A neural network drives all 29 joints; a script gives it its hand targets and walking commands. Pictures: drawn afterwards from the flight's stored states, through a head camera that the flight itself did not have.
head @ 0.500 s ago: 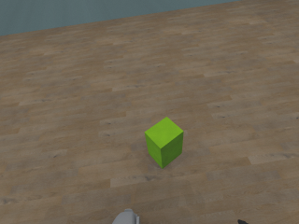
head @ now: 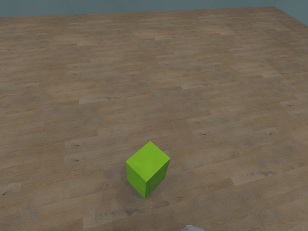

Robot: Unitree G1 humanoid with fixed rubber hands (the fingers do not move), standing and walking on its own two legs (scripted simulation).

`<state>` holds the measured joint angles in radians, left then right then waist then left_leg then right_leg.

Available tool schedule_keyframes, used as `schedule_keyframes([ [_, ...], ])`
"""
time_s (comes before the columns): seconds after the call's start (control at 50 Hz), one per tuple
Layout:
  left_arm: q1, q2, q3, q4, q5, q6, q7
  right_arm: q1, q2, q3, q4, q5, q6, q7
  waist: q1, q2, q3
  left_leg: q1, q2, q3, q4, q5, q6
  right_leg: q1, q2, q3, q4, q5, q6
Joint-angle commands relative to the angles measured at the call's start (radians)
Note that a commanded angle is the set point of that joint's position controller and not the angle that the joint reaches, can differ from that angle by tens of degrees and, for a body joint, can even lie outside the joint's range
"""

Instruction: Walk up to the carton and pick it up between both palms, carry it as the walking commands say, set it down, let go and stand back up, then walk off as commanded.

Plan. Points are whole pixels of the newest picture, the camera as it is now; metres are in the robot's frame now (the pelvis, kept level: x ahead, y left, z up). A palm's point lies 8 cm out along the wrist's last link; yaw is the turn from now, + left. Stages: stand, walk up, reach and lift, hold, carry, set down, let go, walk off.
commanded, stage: walk up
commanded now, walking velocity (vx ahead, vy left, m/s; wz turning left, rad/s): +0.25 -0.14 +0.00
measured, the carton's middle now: (147, 170) +0.56 +0.00 -0.64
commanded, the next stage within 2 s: none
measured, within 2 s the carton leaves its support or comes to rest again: neither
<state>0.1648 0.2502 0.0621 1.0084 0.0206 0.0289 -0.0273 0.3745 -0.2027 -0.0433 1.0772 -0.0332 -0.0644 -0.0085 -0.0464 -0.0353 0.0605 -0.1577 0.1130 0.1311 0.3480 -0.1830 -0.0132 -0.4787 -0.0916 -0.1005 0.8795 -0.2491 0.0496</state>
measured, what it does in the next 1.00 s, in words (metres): steps on the spot: right foot, then left foot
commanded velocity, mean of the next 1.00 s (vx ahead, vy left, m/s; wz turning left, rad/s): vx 0.07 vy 0.04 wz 0.13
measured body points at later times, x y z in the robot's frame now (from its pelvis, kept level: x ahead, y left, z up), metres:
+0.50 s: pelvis +0.10 -0.03 -0.01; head +0.13 -0.05 +0.44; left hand +0.08 +0.21 -0.15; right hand +0.17 -0.27 -0.17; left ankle +0.15 +0.11 -0.72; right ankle +0.09 -0.15 -0.75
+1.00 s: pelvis +0.09 -0.02 -0.02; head +0.12 -0.02 +0.43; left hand +0.12 +0.25 -0.16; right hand +0.17 -0.27 -0.17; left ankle +0.15 +0.09 -0.75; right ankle +0.08 -0.13 -0.75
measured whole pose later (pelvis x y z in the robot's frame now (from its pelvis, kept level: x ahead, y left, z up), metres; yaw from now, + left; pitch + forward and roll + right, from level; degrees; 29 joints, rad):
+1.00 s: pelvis +0.09 -0.02 -0.02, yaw +8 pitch +1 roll +0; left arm 0.22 0.21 0.05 0.95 0.02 0.02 0.05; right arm 0.24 -0.22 -0.07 0.94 -0.03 0.05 -0.02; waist -0.01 0.02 0.04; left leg -0.41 -0.04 -0.01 0.56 -0.26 0.02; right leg -0.22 -0.03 -0.10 0.50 -0.30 -0.01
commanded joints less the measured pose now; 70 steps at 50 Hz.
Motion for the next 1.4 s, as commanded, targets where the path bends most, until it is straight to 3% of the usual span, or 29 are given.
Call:
schedule_keyframes([
  [0.0,-0.022,-0.007,-0.016,-0.048,-0.002,-0.004,-0.010,0.033,-0.162,-0.031,-0.027,0.000,0.002,-0.006,0.003,0.235,0.020,0.010,0.226,-0.161,-0.171,0.094,0.126,0.011,-0.010,-0.002,-0.166,0.019,-0.002],
  [0.06,-0.040,-0.017,-0.022,-0.063,-0.001,-0.035,-0.003,0.038,-0.143,-0.043,0.007,0.001,0.017,-0.003,0.025,0.321,-0.008,-0.037,0.120,-0.081,-0.122,-0.033,0.104,0.186,0.029,-0.051,-0.301,0.013,-0.014],
  [0.12,0.155,0.042,0.005,0.013,0.000,-0.071,0.027,0.069,-0.078,-0.021,0.019,0.009,0.032,-0.005,0.081,0.066,-0.065,-0.159,0.061,-0.049,0.108,-0.179,0.058,0.488,-0.001,-0.033,-0.465,0.022,-0.003],
  [0.14,0.230,0.124,0.020,0.021,0.012,-0.086,0.034,0.064,-0.016,-0.008,-0.004,0.009,0.032,-0.004,0.105,-0.164,-0.059,-0.261,-0.006,-0.003,0.339,-0.314,0.011,0.518,-0.217,0.241,-0.582,0.024,-0.038],
  [0.16,0.290,0.225,0.039,0.035,0.012,-0.079,0.038,0.061,-0.015,-0.005,-0.029,-0.002,0.043,-0.006,0.144,-0.318,-0.095,-0.407,-0.045,-0.023,0.530,-0.510,0.001,0.527,-0.430,0.498,-0.711,-0.136,-0.173],
  [0.2,0.212,0.204,0.043,0.022,0.004,-0.066,0.047,0.000,-0.108,-0.038,-0.020,-0.014,0.071,0.004,0.103,-0.060,0.043,-0.465,0.004,-0.145,0.715,-0.330,-0.011,0.361,-0.447,0.551,-0.741,-0.196,-0.186],
  [0.22,0.152,0.153,0.033,0.008,-0.003,-0.068,0.050,0.001,-0.093,-0.039,-0.011,-0.003,0.071,0.012,0.076,-0.035,0.064,-0.429,0.024,-0.159,0.713,-0.218,-0.023,0.313,-0.372,0.412,-0.722,-0.055,-0.157],
  [0.34,0.107,0.013,-0.022,0.014,-0.012,-0.099,0.051,0.003,-0.011,-0.007,-0.019,0.035,0.084,0.006,-0.007,-0.226,-0.036,-0.217,-0.060,-0.092,0.573,-0.099,-0.029,0.289,-0.118,-0.021,-0.534,0.967,-0.120],
  [0.42,0.192,0.048,0.000,0.031,0.000,-0.079,0.048,-0.100,-0.027,0.007,-0.058,0.039,0.097,-0.008,0.051,-0.215,-0.074,-0.190,-0.087,-0.052,0.390,-0.108,-0.016,0.359,-0.156,-0.003,-0.501,0.852,-0.172],
  [0.5,0.184,0.078,0.016,0.029,-0.007,-0.044,0.063,-0.107,-0.031,-0.005,-0.073,0.032,0.091,-0.013,0.043,-0.141,-0.048,-0.056,-0.088,-0.043,0.145,0.010,-0.009,0.285,-0.189,0.065,-0.473,0.422,-0.151],
  [0.54,0.200,0.060,0.015,0.015,0.000,-0.027,0.075,-0.060,-0.128,-0.036,-0.068,0.013,0.089,-0.025,0.041,0.026,-0.043,0.035,-0.008,-0.098,0.047,0.165,0.011,0.189,-0.190,0.094,-0.414,0.153,-0.086],
  [0.58,0.213,0.025,0.002,0.007,-0.016,-0.004,0.103,-0.096,-0.181,-0.055,-0.097,0.008,0.105,-0.002,0.029,0.348,-0.051,-0.040,0.117,-0.292,-0.003,0.232,0.136,0.134,-0.029,-0.029,-0.201,-0.145,-0.020],
  [0.62,0.179,-0.016,-0.005,0.004,-0.003,0.008,0.092,-0.109,-0.093,-0.033,-0.101,0.012,0.095,-0.018,0.016,0.248,-0.057,-0.064,0.199,-0.379,-0.130,0.056,0.207,0.087,0.026,0.025,0.050,-0.338,-0.020],
  [0.66,0.197,-0.042,-0.005,0.042,0.006,0.015,0.070,-0.147,-0.076,-0.012,-0.090,0.018,0.061,-0.033,0.057,0.090,-0.035,-0.071,0.200,-0.348,-0.122,0.136,0.171,0.137,0.011,0.117,-0.031,-0.259,-0.039],
  [0.76,0.184,-0.013,-0.012,0.065,0.010,0.010,0.076,-0.146,-0.109,-0.026,-0.110,0.009,0.058,-0.029,0.048,0.138,-0.044,-0.039,0.150,-0.289,-0.073,0.073,0.164,0.153,0.048,0.057,-0.172,-0.171,-0.053],
  [0.78,0.113,0.029,0.000,0.012,-0.007,0.013,0.085,-0.135,-0.135,-0.038,-0.132,0.008,0.070,-0.015,0.032,0.180,-0.013,-0.061,0.147,-0.463,-0.067,0.105,0.180,0.110,0.062,0.060,-0.152,-0.210,-0.042],
  [0.82,0.121,0.019,-0.003,-0.015,-0.004,0.010,0.086,-0.139,-0.155,-0.056,-0.161,-0.007,0.077,-0.015,0.033,0.166,-0.057,-0.030,0.176,-0.486,-0.055,0.124,0.198,0.077,0.051,0.073,-0.150,-0.210,-0.036],
  [0.9,0.182,-0.001,-0.004,-0.051,-0.019,-0.003,0.072,-0.156,-0.160,-0.062,-0.197,-0.004,0.096,-0.012,0.069,0.164,-0.098,-0.177,0.078,-0.416,-0.057,-0.001,0.134,0.290,0.076,0.009,-0.377,-0.078,-0.058],
  [0.94,0.271,0.043,0.013,-0.036,-0.013,-0.007,0.076,-0.181,-0.141,-0.050,-0.214,0.013,0.100,-0.010,0.109,0.064,-0.113,-0.326,-0.005,-0.357,0.013,-0.169,0.075,0.465,-0.027,0.064,-0.518,-0.094,-0.096],
  [0.98,0.209,0.157,0.031,-0.071,0.010,-0.006,0.081,-0.233,-0.095,-0.038,-0.239,0.002,0.101,-0.016,0.142,-0.230,-0.029,-0.486,-0.161,-0.091,0.401,-0.355,-0.002,0.355,-0.368,0.346,-0.708,-0.132,-0.254],
  [1.04,0.032,0.084,0.000,-0.125,0.005,-0.026,0.084,-0.126,-0.087,-0.051,-0.203,-0.001,0.105,-0.007,0.033,-0.099,-0.026,-0.334,-0.125,-0.113,0.664,-0.259,-0.002,0.232,-0.261,0.125,-0.605,0.251,-0.235],
  [1.1,0.048,0.112,0.023,-0.141,0.034,0.013,0.044,-0.098,-0.122,-0.050,-0.194,0.020,0.109,-0.019,0.066,-0.238,-0.002,-0.230,-0.112,-0.035,0.439,-0.302,0.005,0.193,-0.102,0.000,-0.601,-0.222,-0.192],
  [1.16,0.157,0.068,0.006,-0.110,0.037,0.022,0.040,-0.058,-0.109,-0.062,-0.199,0.012,0.095,-0.037,0.051,0.005,-0.007,-0.025,-0.119,-0.037,0.193,-0.230,0.011,0.118,-0.094,-0.033,-0.410,-0.239,-0.159],
  [1.18,0.173,0.037,0.003,-0.106,0.038,0.012,0.045,0.012,-0.159,-0.067,-0.180,0.004,0.081,-0.043,0.008,0.108,-0.027,0.088,-0.002,-0.189,0.075,-0.165,0.029,0.048,-0.056,-0.079,-0.263,-0.209,-0.115],
  [1.2,0.118,-0.011,-0.003,-0.160,0.037,-0.001,0.041,0.095,-0.298,-0.088,-0.188,-0.017,0.073,-0.053,-0.064,0.335,-0.011,0.202,0.306,-0.658,-0.084,-0.156,0.126,-0.232,0.062,-0.096,-0.033,-0.341,-0.042],
  [1.22,0.005,0.041,0.011,-0.220,0.045,0.010,0.038,0.142,-0.367,-0.093,-0.169,-0.011,0.080,-0.068,-0.088,0.271,-0.010,0.081,0.431,-0.834,-0.121,-0.065,0.252,-0.246,0.021,0.064,0.121,-0.355,-0.011],
  [1.26,0.006,0.069,0.018,-0.229,0.030,0.030,0.030,0.078,-0.284,-0.075,-0.168,-0.004,0.080,-0.078,-0.033,0.137,0.019,-0.005,0.352,-0.676,-0.053,0.268,0.234,-0.185,0.001,0.134,0.210,-0.218,0.008],
  [1.3,0.074,0.068,0.021,-0.211,0.017,0.035,0.016,-0.012,-0.207,-0.065,-0.186,0.002,0.076,-0.071,0.010,0.183,-0.034,-0.009,0.229,-0.448,0.009,0.420,0.187,-0.111,-0.010,0.121,0.190,-0.097,0.006],
  [1.38,0.016,0.048,0.017,-0.269,0.020,0.054,-0.009,0.019,-0.232,-0.069,-0.219,-0.013,0.075,-0.060,0.000,0.211,-0.049,-0.043,0.186,-0.396,0.028,0.396,0.151,-0.117,0.024,0.069,0.190,-0.019,-0.005],
])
